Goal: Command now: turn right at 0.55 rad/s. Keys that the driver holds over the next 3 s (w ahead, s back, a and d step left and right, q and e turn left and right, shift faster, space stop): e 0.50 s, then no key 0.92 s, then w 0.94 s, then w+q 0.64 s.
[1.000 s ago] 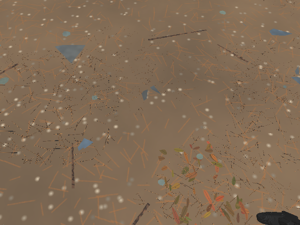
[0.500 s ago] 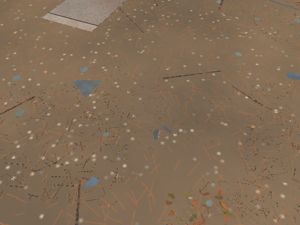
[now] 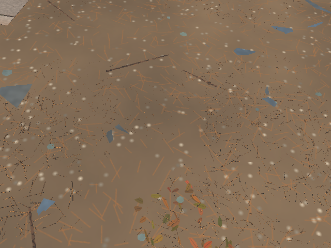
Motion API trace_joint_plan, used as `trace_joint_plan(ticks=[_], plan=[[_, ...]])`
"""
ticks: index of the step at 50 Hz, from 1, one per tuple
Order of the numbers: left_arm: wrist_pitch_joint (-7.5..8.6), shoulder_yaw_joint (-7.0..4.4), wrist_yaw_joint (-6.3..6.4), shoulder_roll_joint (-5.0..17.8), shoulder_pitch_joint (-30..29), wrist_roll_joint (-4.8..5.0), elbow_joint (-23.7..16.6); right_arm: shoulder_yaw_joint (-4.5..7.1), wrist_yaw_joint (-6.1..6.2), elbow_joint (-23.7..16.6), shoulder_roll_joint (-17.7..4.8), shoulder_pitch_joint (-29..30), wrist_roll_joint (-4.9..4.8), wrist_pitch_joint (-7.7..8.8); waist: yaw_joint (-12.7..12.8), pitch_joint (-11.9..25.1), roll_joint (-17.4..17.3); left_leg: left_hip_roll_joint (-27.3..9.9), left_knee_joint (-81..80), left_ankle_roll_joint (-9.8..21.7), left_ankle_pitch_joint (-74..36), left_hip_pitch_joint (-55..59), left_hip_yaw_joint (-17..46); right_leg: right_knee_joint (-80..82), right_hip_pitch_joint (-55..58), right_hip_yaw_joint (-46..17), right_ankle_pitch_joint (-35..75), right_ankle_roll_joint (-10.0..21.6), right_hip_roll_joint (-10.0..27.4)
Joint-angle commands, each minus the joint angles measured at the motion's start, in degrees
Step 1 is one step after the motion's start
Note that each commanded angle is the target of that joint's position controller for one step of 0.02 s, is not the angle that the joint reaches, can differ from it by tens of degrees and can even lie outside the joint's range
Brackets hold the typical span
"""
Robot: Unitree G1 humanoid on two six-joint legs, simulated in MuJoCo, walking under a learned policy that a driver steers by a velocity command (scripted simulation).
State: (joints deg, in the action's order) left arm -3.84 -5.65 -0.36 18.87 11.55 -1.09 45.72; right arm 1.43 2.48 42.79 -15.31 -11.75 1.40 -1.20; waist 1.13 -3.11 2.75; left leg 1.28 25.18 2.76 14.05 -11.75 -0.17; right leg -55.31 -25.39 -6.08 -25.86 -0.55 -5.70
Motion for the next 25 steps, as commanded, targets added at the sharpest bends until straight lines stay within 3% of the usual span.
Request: trace_joint_plan(ticks=[1,6,13,15,16,17,18,19,20,21,23,25], plan=[[-0.30,-1.08,-1.16,4.90,3.29,0.05,-1.63,1.62,0.37,-4.36,-7.25,2.72,0.16,1.05,0.71,2.36,-11.49,-13.15,-7.83,7.38,-25.33,4.91,7.78,-8.68,-4.57,2.47,1.43,-1.54,2.04],[-0.78,0.01,-2.13,3.43,-2.53,0.42,-4.26,2.60,0.10,-2.43,-8.83,-3.16,0.07,1.15,-3.03,3.56,-11.57,-16.50,-6.30,9.58,-26.87,11.97,6.32,-0.06,-5.30,4.60,0.69,-2.72,3.75],[-0.55,0.93,-2.46,2.58,-3.51,1.26,-6.67,3.79,-1.42,-1.79,-11.28,-1.79,0.24,0.86,-2.84,4.62,-13.40,-18.02,-1.98,8.04,-27.69,6.94,1.62,16.21,7.17,10.07,0.44,0.54,4.01],[0.15,1.03,-2.12,2.15,-0.84,0.71,-6.23,4.02,-1.52,-1.62,-11.61,-0.50,-0.59,0.47,-0.34,5.17,-11.16,-16.99,3.49,4.78,-22.25,3.34,-1.34,28.19,14.26,10.91,9.03,2.10,3.09],[0.89,0.66,-1.46,3.85,0.79,-0.08,-5.79,3.98,-1.60,-1.01,-10.93,-2.31,-0.51,0.34,0.55,5.78,-5.92,-15.18,9.76,1.28,-14.16,-1.68,-3.90,35.45,20.16,5.96,14.77,3.09,4.53],[1.82,-0.50,-0.74,10.22,1.98,-0.70,-6.38,3.04,-1.91,-2.47,-6.81,-4.42,0.40,-0.14,-0.73,6.01,10.12,-8.68,25.11,-2.98,11.98,-14.93,-9.15,39.84,27.35,-14.46,26.24,6.38,19.71],[1.91,-2.08,-0.91,15.42,5.32,0.34,-6.39,2.34,-0.75,-5.55,-5.88,0.53,0.40,-1.24,2.42,4.92,12.07,-0.94,33.30,-4.26,24.18,-21.90,-3.30,38.12,22.55,-24.71,40.49,16.21,28.65],[1.85,-1.67,-0.84,12.57,6.67,0.92,-5.58,2.68,-0.51,-5.07,-7.67,1.43,0.27,-1.85,2.59,4.19,5.55,-2.88,38.47,-4.45,21.96,-22.02,0.96,37.38,22.42,-21.02,41.67,18.45,26.39],[1.72,-0.65,-0.49,9.38,3.05,1.12,-5.83,2.84,-0.82,-4.26,-7.67,1.14,-0.52,-1.80,0.52,1.44,3.85,-3.73,39.06,-4.38,16.86,-22.11,2.11,37.46,20.24,-15.89,39.05,17.11,22.36],[1.48,-0.05,-0.13,7.50,-0.88,0.86,-6.54,3.00,-1.06,-3.39,-8.05,0.48,-0.71,-1.34,-1.24,0.49,3.07,-4.35,36.70,-4.44,12.30,-21.51,2.71,37.77,19.24,-12.35,35.81,14.37,18.11],[1.51,0.33,0.38,6.45,-2.11,1.08,-7.04,3.36,-1.62,-2.28,-9.01,-1.29,0.40,-1.14,-1.64,3.33,4.49,-3.44,37.03,-5.12,8.39,-19.68,1.91,36.87,20.99,-10.01,40.41,12.99,14.88],[1.77,0.08,0.15,7.25,-0.34,1.18,-6.64,3.25,-1.99,-2.27,-8.26,-1.51,0.06,-1.36,-1.42,5.31,2.50,-2.74,36.42,-5.61,7.40,-19.13,1.94,36.40,21.91,-10.34,40.87,12.99,14.60]])
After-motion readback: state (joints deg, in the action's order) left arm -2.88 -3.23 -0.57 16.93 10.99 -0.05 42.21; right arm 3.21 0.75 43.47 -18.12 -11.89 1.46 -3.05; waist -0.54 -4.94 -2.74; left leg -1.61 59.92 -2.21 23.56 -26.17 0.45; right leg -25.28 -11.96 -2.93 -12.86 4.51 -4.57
